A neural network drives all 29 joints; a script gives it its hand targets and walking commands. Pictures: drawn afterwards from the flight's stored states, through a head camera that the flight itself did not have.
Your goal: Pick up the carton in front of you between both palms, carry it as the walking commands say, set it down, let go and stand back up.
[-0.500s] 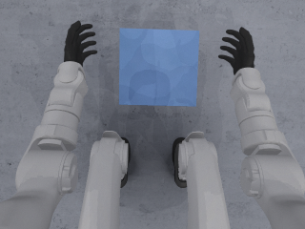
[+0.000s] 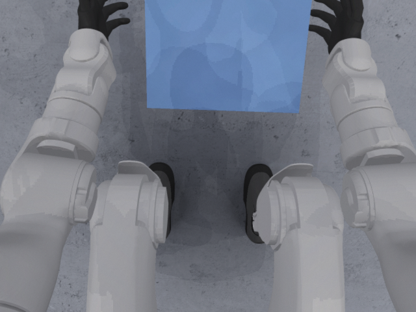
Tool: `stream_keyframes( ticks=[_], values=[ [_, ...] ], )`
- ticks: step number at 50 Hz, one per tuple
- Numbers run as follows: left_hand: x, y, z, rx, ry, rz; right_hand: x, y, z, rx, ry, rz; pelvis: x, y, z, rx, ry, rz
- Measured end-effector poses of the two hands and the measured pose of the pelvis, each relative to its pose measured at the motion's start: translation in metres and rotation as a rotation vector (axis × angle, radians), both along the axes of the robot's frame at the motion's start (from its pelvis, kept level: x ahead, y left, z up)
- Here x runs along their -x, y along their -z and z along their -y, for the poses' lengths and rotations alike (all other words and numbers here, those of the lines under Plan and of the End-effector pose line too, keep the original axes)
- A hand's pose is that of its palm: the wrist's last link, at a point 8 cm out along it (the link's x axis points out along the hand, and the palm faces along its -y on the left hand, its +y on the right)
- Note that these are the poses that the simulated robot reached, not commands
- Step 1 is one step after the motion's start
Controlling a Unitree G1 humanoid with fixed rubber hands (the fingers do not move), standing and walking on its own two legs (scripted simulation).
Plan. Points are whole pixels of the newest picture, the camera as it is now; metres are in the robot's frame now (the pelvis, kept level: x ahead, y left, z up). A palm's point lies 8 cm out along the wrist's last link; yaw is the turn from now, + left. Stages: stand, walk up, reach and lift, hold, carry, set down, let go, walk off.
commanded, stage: reach and lift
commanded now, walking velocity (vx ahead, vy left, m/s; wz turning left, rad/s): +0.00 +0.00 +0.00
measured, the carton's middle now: (221, 50) +0.50 -0.02 -0.24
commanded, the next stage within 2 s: none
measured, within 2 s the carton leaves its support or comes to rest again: leaves its support in 0.68 s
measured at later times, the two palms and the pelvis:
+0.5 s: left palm (120, 23) +0.52 +0.14 -0.17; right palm (323, 31) +0.51 -0.16 -0.17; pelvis +0.00 +0.00 +0.01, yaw +0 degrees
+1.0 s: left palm (80, 7) +0.50 +0.13 -0.04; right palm (383, 20) +0.49 -0.17 -0.04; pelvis +0.00 +0.00 +0.04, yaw -1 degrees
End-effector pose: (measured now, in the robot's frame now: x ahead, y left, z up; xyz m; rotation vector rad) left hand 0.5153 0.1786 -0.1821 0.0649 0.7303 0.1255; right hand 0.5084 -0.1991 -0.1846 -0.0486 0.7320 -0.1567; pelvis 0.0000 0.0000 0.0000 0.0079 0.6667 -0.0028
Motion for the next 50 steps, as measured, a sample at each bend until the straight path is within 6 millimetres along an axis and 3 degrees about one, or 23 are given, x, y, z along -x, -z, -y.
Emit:
stream_keyframes(
  ticks=[15,21,35,41,50],
  values=[
    [0.000,-0.007,0.017,0.018,0.020,-0.005,0.000,-0.006,-0.015,-0.017,-0.017,-0.003,-0.003,-0.006,-0.002,0.001,-0.003,-0.035],
    [-0.005,-0.010,0.040,0.038,0.056,0.006,-0.006,-0.010,-0.034,-0.026,-0.039,0.009,0.001,-0.009,-0.003,0.004,-0.005,-0.037],
    [-0.008,-0.015,0.041,0.040,0.000,-0.020,-0.011,-0.017,-0.036,-0.024,-0.013,-0.025,0.000,0.002,-0.001,0.000,0.000,0.006],
    [-0.004,-0.047,0.041,0.056,-0.013,0.041,-0.006,-0.047,-0.036,-0.048,0.003,0.037,-0.002,0.001,-0.001,-0.002,0.004,0.008],
    [0.016,-0.141,0.044,0.086,-0.036,0.073,0.016,-0.141,-0.033,-0.070,0.039,0.070,-0.001,-0.039,-0.001,-0.001,0.012,-0.015]
  ],
)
